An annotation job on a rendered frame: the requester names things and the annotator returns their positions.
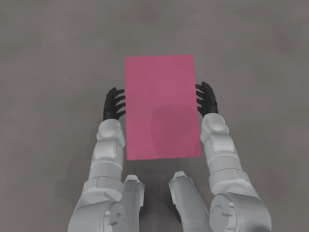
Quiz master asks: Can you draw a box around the robot left upper arm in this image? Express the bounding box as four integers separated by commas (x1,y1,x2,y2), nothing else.
68,200,128,232

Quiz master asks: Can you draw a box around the robot right upper arm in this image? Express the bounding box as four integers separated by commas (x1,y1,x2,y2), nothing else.
210,191,271,232

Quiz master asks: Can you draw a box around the carton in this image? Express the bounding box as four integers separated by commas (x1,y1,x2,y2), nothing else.
125,54,202,160

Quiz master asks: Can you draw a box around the robot right hand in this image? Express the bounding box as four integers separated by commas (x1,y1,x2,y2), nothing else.
195,81,218,118

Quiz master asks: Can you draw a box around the robot left thigh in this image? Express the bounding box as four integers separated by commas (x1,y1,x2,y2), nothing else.
118,179,145,232

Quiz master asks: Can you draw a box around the robot left hand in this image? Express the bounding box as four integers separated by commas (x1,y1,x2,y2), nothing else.
103,87,126,121

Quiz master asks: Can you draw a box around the robot right forearm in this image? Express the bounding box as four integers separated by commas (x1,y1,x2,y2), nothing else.
200,113,263,202

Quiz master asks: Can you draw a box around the robot left forearm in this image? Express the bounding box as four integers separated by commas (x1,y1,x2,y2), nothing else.
68,119,126,232

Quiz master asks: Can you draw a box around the left robot shin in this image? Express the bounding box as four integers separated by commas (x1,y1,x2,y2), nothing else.
122,174,140,211

